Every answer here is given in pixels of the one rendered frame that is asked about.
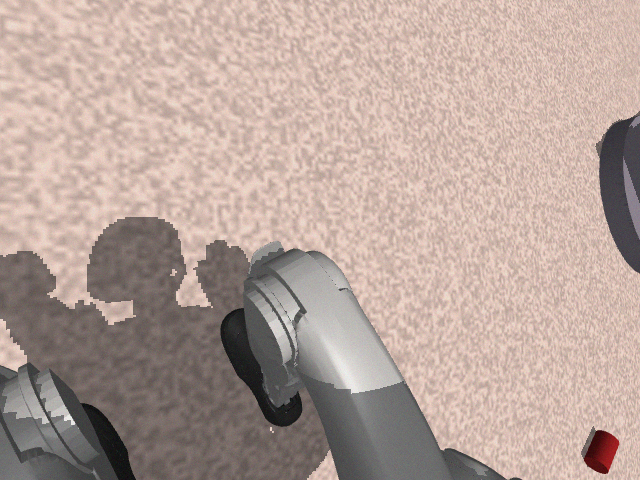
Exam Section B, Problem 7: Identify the right robot hand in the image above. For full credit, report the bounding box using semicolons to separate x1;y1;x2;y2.
441;448;507;480

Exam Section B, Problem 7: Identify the left robot foot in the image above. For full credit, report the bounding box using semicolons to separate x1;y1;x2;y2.
81;403;136;480

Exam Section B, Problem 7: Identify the right robot foot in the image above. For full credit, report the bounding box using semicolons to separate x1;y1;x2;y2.
220;308;302;427

